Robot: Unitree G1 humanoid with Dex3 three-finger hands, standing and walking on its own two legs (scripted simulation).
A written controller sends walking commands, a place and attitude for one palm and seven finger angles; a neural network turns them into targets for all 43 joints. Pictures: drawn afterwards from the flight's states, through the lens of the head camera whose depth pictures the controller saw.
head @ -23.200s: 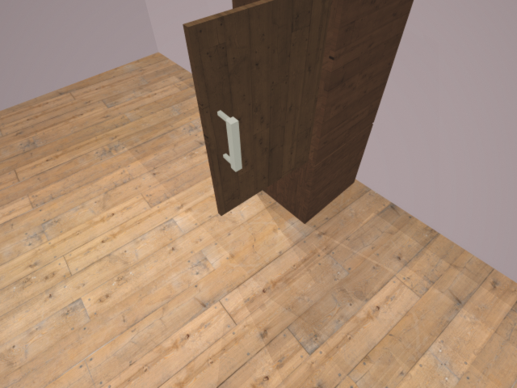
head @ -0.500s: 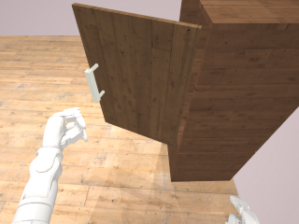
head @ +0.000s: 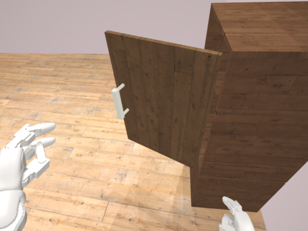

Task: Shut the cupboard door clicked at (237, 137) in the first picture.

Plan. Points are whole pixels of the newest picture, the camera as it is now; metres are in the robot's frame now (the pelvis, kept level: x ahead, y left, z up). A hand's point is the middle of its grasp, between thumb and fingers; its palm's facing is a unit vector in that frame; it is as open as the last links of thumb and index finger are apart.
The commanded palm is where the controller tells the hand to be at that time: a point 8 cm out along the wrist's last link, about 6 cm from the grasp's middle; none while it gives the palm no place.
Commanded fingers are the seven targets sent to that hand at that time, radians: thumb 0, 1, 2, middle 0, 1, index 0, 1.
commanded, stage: draw the hand back to the body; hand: left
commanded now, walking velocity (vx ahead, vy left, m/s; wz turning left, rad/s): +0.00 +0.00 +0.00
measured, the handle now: (121, 102) +0.62 +0.22 -0.04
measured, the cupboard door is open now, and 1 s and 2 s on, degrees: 66 66 66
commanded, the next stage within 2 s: step back with the hand held close in 0.46 s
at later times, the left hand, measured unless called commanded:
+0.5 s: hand (44, 168) +0.19 +0.24 +0.16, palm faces +0.43 -0.80 -0.41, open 7.4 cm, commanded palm +0.14 +0.28 +0.17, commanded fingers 0.00 0.90 0.90 -0.20 -0.30 -0.20 -0.30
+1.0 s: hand (19, 170) +0.18 +0.28 +0.17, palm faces +0.37 -0.76 -0.53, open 7.4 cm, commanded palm +0.11 +0.31 +0.17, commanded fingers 0.00 0.90 0.90 -0.20 -0.30 -0.20 -0.30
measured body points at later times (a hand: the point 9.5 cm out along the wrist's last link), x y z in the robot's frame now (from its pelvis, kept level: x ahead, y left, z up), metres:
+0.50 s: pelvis +0.00 -0.02 +0.00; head -0.03 -0.05 +0.45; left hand +0.16 +0.28 +0.18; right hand +0.18 -0.24 -0.09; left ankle -0.02 +0.10 -0.74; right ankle -0.03 -0.12 -0.74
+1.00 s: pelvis -0.03 +0.02 +0.00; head -0.02 +0.00 +0.45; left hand +0.15 +0.32 +0.20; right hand +0.15 -0.23 -0.09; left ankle -0.02 +0.10 -0.74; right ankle -0.03 -0.12 -0.74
